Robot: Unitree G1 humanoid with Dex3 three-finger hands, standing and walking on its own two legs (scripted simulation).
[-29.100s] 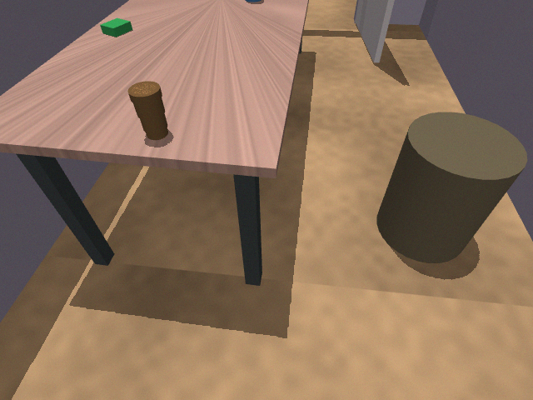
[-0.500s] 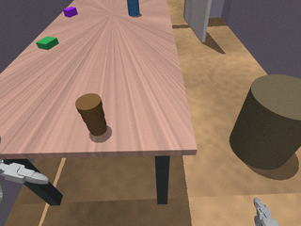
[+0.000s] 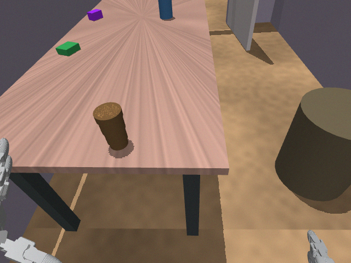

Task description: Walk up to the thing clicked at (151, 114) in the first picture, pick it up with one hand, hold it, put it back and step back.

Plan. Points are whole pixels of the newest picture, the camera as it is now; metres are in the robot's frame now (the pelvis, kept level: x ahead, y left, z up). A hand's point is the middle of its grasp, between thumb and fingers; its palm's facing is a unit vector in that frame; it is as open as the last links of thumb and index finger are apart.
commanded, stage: sink last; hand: left
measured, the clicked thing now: (113, 128) +0.47 +0.21 +0.06
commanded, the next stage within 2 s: home in 0.02 s
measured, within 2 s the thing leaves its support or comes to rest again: neither
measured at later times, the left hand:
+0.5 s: hand (76, 250) +0.17 +0.22 +0.02, palm faces +0.22 -0.93 -0.28, open 17.5 cm
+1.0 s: hand (106, 255) +0.19 +0.19 -0.07, palm faces +0.10 -0.96 -0.25, open 17.7 cm
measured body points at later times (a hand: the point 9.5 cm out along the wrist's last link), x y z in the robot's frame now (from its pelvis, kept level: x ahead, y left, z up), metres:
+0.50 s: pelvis +0.00 +0.01 +0.00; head +0.02 +0.00 +0.45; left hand +0.16 +0.27 +0.03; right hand +0.17 -0.21 -0.06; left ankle +0.01 +0.14 -0.71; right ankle +0.01 -0.12 -0.71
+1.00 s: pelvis +0.02 +0.01 -0.02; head +0.04 +0.02 +0.43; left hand +0.18 +0.24 -0.06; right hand +0.16 -0.23 -0.10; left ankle +0.01 +0.14 -0.71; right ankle +0.01 -0.12 -0.71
